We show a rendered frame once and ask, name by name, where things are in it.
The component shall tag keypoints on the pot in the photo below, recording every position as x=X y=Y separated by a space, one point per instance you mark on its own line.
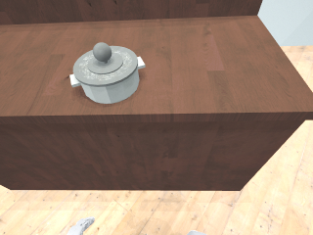
x=113 y=93

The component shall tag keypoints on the knob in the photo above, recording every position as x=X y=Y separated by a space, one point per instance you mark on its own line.
x=102 y=52

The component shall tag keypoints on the table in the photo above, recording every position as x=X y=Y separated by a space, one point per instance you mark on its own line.
x=217 y=98

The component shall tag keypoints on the lid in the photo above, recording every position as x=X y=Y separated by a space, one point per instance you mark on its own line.
x=91 y=72

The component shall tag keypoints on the robot left hand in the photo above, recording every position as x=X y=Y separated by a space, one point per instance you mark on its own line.
x=81 y=225

